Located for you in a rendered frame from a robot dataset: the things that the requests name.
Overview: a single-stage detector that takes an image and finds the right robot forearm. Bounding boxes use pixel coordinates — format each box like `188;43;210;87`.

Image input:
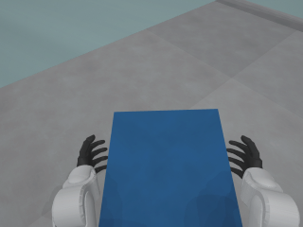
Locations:
240;167;300;227

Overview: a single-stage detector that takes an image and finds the carton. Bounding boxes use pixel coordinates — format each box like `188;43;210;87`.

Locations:
98;109;243;227

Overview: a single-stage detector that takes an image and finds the left robot hand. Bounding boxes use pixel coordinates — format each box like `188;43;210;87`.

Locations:
77;134;108;174

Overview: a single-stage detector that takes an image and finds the left robot forearm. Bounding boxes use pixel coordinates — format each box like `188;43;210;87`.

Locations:
51;165;100;227

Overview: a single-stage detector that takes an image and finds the right robot hand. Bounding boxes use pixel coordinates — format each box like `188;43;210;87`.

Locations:
226;135;263;178

